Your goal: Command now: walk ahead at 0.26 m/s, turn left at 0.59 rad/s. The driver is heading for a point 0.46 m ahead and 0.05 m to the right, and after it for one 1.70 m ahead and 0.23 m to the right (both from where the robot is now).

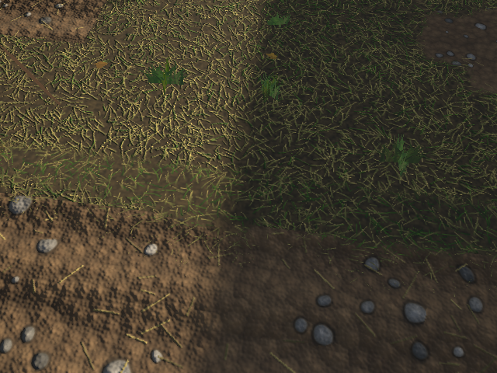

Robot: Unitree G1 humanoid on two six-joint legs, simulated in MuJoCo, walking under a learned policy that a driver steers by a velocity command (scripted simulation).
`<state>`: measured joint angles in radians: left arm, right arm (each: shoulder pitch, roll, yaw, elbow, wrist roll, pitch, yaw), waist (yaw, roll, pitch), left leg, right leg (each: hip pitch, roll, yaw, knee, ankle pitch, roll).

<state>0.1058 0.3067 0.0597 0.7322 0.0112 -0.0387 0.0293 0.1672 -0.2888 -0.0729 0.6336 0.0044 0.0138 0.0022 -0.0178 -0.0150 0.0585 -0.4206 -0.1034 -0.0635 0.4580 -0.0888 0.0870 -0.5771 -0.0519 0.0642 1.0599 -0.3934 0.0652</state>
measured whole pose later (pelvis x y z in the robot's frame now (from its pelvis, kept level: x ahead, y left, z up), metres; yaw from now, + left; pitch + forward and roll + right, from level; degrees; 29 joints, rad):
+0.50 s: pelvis +0.16 -0.04 +0.02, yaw +11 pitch +2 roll +1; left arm 0.40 0.26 0.05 0.81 0.00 -0.08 0.00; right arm 0.18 -0.30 -0.07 0.66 0.01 -0.04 0.01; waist 0.07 0.04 -0.02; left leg -0.63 0.04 -0.05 0.84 -0.12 -0.01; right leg -0.10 -0.01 0.01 0.31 -0.25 -0.01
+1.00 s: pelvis +0.34 +0.06 +0.01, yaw +2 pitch +1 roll +2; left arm 0.19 0.31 0.07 0.70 -0.01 0.01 0.01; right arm 0.18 -0.27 -0.07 0.78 -0.01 -0.04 -0.01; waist -0.02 -0.04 0.06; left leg -0.16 -0.01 0.17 0.33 -0.19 0.04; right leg -0.61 -0.08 0.01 0.88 -0.19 0.06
